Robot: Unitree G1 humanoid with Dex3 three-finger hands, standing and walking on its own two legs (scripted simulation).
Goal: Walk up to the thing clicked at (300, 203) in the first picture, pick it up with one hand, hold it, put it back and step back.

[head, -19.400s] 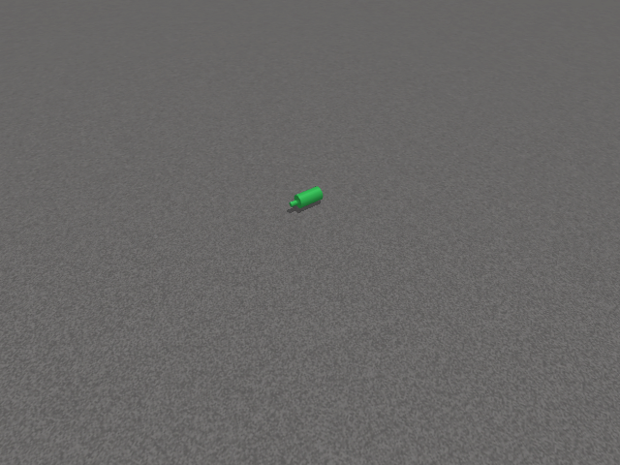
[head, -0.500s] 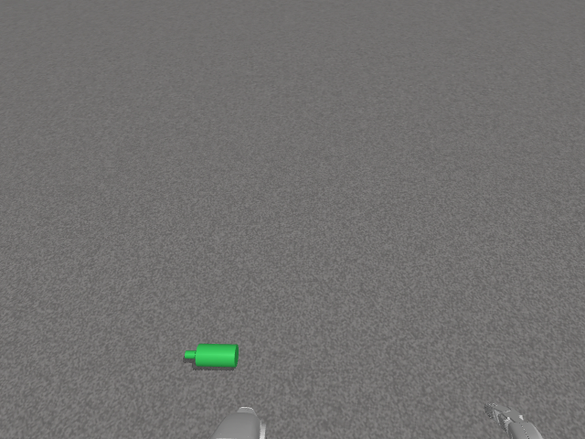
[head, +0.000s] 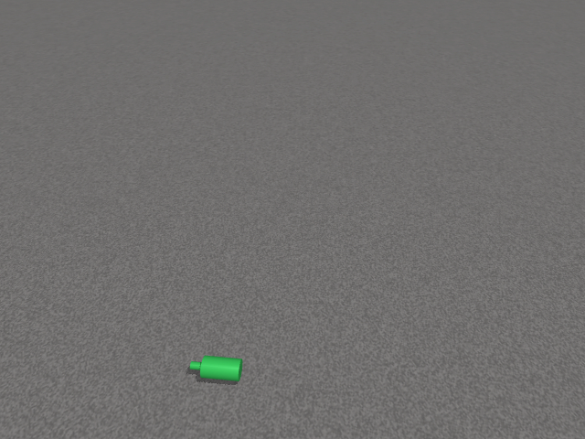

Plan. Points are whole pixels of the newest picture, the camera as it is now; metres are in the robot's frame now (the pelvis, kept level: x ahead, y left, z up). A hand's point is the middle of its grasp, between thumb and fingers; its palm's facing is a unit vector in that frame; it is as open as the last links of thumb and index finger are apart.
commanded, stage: walk up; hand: left
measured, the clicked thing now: (215, 367) +0.48 +0.27 -0.73
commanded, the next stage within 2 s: stand in 1.34 s
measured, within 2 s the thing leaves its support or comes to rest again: neither
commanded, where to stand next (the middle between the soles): +0.09 +0.02 m, yaw -1 degrees
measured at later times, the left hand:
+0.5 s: hand out of the picture +0.11 +0.28 -0.13, palm faces -0.02 -0.93 -0.37, open 7.4 cm
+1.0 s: hand out of the picture +0.10 +0.27 -0.13, palm faces -0.03 -0.94 -0.35, open 7.4 cm
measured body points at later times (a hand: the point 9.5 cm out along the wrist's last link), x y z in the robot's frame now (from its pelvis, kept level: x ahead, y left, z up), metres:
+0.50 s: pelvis +0.02 +0.02 +0.02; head +0.04 +0.01 +0.47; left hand +0.11 +0.33 -0.10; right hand +0.10 -0.28 -0.12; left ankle +0.02 +0.14 -0.73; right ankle +0.02 -0.12 -0.72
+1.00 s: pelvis +0.02 +0.01 +0.02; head +0.02 +0.01 +0.47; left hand +0.11 +0.32 -0.11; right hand +0.09 -0.29 -0.11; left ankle +0.02 +0.14 -0.73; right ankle +0.02 -0.12 -0.73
